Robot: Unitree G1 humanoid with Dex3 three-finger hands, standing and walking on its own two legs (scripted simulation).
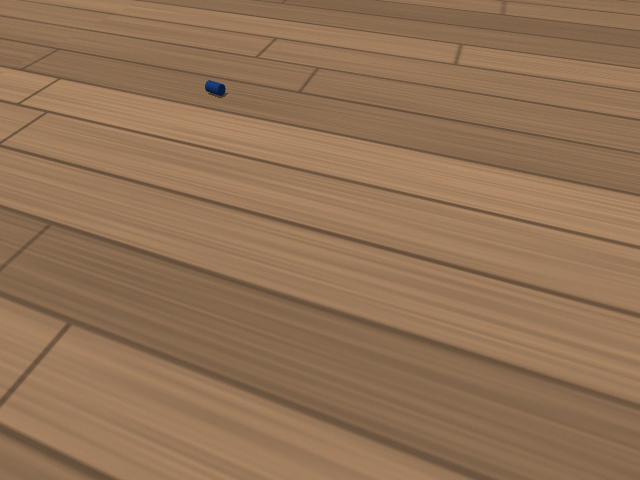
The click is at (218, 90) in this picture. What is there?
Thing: lying can
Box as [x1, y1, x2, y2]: [205, 80, 224, 95]
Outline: 206,82 205,88 207,91 219,95 223,94 224,86 222,84 209,80
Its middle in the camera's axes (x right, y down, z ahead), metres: -0.67 -0.95 +2.44
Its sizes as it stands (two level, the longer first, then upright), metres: 0.103 0.072 0.072
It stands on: the floor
